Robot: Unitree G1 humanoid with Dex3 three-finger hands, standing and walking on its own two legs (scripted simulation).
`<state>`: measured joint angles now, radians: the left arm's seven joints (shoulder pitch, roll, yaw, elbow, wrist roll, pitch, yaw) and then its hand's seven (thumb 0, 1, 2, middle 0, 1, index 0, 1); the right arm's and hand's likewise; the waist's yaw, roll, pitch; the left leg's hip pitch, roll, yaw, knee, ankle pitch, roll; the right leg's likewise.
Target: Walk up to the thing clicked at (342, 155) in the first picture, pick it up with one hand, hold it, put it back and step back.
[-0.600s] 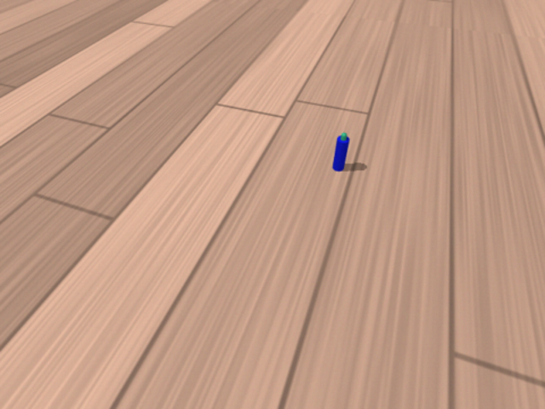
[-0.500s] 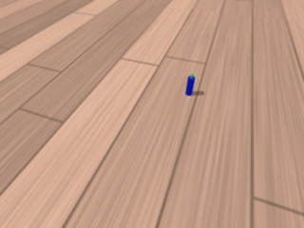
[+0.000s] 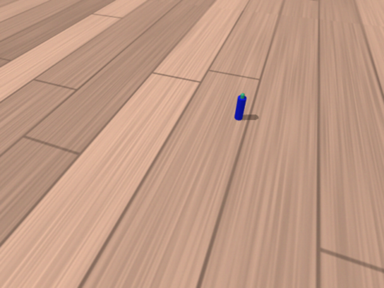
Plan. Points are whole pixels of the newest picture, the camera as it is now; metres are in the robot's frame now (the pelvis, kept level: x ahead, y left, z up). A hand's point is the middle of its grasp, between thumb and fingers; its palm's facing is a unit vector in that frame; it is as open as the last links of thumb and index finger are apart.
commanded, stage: stand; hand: left
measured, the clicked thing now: (240, 106) +1.44 -0.38 -0.66
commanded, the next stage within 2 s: walk up in 0.52 s
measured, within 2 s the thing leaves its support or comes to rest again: neither
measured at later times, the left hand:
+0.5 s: hand out of the picture +0.09 +0.25 -0.15, palm faces -0.02 -0.94 -0.35, open 7.4 cm
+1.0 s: hand (133, 262) +0.22 +0.17 -0.15, palm faces -0.15 -0.91 -0.38, open 7.4 cm
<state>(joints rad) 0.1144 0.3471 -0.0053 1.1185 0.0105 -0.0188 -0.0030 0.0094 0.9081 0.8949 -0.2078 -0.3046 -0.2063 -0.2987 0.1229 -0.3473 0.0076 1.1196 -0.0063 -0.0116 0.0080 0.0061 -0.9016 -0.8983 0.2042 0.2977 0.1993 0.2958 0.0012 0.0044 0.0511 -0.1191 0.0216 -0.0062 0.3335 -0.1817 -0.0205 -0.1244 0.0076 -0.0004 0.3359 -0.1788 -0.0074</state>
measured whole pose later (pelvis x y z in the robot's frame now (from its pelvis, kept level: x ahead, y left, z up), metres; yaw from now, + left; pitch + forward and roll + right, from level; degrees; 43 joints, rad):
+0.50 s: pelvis +0.01 +0.00 +0.00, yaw +0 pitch -2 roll +0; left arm 0.11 0.35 -0.01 1.12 0.01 -0.02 0.00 0.01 0.91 0.89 -0.21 -0.30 -0.21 -0.30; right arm 0.11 -0.35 0.01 1.12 0.00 -0.01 0.00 0.01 -0.90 -0.90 0.20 0.30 0.20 0.30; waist 0.00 0.01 0.05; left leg -0.10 0.02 -0.01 0.32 -0.19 -0.02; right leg -0.11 0.00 0.00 0.33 -0.19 0.00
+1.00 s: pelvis +0.13 -0.10 -0.02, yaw -12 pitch -3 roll -1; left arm 0.30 0.39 0.08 0.94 0.01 -0.04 -0.08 0.01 0.91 0.89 -0.21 -0.30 -0.21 -0.30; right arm 0.20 -0.47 -0.07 0.97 -0.01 -0.04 0.05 0.01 -0.90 -0.90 0.20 0.30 0.20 0.30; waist 0.05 0.07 0.06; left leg -0.37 0.08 0.04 1.11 -0.45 0.02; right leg -0.28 -0.02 -0.04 0.62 -0.30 -0.02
